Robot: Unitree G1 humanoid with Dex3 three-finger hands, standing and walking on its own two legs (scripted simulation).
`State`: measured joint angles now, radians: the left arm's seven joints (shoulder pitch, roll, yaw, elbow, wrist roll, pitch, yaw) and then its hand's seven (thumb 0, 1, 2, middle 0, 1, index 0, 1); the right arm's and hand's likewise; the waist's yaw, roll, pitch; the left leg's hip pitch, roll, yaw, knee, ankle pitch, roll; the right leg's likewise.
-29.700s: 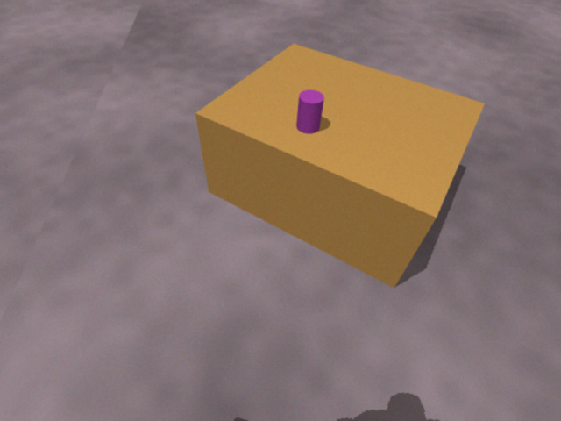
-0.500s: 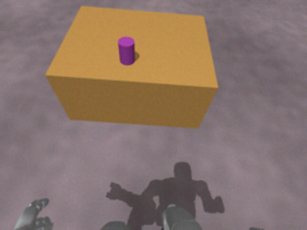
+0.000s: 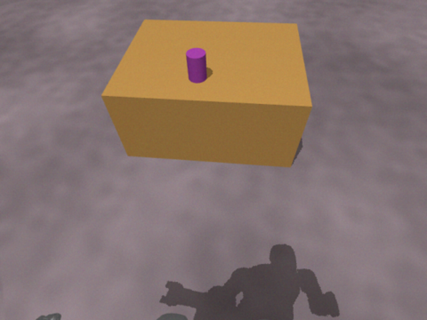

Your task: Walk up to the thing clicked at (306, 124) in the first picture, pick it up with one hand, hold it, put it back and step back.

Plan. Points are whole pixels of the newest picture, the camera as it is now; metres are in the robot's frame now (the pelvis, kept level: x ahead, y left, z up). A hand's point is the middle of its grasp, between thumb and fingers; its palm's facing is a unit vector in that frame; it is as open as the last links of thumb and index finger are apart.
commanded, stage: step back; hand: left
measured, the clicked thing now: (196, 65) +1.19 +0.14 -0.24
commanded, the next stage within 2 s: stand in 0.90 s
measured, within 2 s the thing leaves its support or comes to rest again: neither
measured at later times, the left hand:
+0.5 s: hand out of the picture +0.05 +0.27 -0.14, palm faces +0.03 -0.93 -0.36, open 7.4 cm
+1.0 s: hand (79, 311) +0.15 +0.28 -0.13, palm faces -0.02 -0.93 -0.36, open 7.4 cm
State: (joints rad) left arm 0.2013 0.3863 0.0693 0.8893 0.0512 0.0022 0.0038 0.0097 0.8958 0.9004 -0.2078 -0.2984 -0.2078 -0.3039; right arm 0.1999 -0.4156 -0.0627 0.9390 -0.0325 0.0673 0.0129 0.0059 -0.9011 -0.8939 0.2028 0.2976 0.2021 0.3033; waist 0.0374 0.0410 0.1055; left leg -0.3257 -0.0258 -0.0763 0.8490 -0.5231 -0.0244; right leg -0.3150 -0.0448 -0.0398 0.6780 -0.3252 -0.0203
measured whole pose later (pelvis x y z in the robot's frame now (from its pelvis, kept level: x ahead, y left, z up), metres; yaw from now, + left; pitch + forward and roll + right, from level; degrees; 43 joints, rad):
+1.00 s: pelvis +0.03 +0.03 +0.02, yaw -1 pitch -2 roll +0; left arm 0.06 0.37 0.01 1.07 0.00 -0.02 0.00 0.01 0.90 0.90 -0.20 -0.30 -0.20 -0.30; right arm 0.03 -0.33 -0.02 1.07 -0.01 -0.01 0.01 0.00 -0.90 -0.89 0.20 0.30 0.20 0.30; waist 0.01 0.00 0.07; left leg -0.16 0.01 0.02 0.46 -0.26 0.00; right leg -0.14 -0.02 0.02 0.45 -0.27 0.02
